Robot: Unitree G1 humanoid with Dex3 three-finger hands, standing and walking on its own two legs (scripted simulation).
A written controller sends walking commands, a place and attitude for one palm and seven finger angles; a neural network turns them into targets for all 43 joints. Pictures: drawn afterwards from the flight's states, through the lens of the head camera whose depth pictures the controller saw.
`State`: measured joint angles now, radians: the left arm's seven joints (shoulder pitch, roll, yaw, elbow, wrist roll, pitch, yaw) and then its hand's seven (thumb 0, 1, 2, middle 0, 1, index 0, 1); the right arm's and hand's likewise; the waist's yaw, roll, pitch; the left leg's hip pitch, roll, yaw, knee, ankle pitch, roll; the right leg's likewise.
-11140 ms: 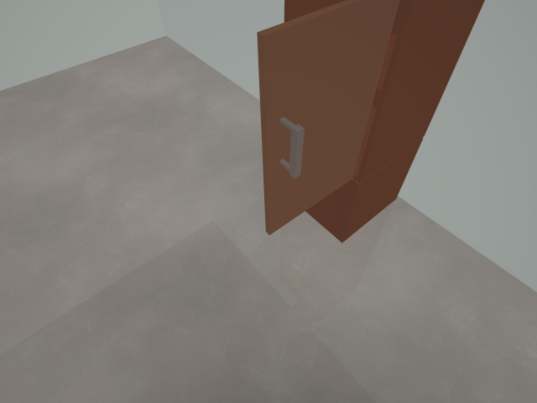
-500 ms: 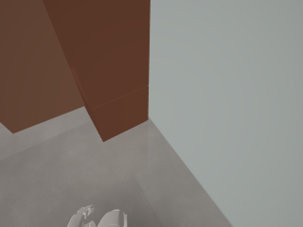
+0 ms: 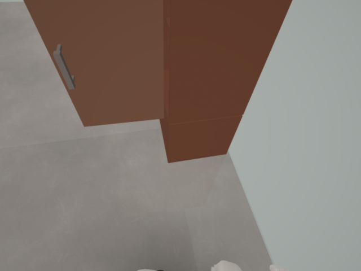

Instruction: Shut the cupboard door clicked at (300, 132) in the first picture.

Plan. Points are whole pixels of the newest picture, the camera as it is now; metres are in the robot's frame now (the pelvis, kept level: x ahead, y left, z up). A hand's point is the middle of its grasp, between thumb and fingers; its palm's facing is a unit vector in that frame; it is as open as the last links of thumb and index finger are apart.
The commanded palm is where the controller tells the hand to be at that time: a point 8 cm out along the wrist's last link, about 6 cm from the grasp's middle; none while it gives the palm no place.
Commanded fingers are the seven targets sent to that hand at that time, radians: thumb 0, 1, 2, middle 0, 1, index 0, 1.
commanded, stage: turn to face it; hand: left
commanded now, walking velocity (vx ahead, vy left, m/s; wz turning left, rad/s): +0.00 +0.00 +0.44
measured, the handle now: (65, 67) +0.68 +0.44 +0.00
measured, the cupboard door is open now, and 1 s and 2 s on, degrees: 89 89 89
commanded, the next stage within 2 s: take the last steps up to it in 0.34 s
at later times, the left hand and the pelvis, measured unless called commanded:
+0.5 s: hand out of the picture +0.01 +0.14 -0.16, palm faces +0.26 -0.94 -0.24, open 7.3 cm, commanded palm none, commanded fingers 0.00 0.90 0.90 -0.20 -0.30 -0.20 -0.30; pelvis +0.00 -0.06 +0.00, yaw +14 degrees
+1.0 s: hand out of the picture +0.08 +0.20 -0.17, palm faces +0.28 -0.94 -0.19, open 7.4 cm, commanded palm none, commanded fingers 0.00 0.90 0.90 -0.20 -0.30 -0.20 -0.30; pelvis +0.07 +0.00 +0.00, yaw +17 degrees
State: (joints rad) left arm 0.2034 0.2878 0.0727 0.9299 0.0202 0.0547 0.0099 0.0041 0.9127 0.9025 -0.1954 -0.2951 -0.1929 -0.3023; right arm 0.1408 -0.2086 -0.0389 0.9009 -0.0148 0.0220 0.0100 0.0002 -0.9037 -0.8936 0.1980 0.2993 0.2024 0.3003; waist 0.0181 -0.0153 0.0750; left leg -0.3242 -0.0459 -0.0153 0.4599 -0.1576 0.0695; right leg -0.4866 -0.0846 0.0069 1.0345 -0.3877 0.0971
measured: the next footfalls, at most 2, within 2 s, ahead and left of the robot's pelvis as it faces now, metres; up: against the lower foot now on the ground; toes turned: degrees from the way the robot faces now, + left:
right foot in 0.20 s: +0.04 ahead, -0.16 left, +0.00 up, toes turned +5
left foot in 0.62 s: -0.01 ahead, +0.07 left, +0.00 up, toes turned +19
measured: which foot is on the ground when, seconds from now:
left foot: down 0.00-0.20, up 0.22-0.60, down 0.62-1.00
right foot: up 0.00-0.18, down 0.20-0.62, up 0.64-1.00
